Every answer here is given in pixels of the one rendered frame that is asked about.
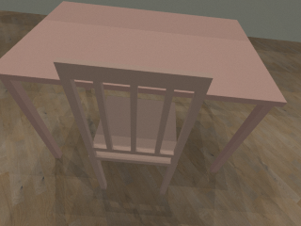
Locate chair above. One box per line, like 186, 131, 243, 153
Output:
54, 57, 214, 195

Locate table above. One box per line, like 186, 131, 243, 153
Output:
0, 1, 287, 173

